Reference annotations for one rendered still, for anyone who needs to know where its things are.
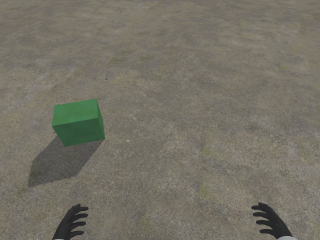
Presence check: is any left robot hand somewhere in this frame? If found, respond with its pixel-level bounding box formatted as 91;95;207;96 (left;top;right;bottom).
52;203;89;240

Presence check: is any right robot hand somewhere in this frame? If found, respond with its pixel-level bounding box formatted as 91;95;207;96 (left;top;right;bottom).
251;202;293;239

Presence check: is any carton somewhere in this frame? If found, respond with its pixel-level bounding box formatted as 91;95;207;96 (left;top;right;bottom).
52;99;105;147

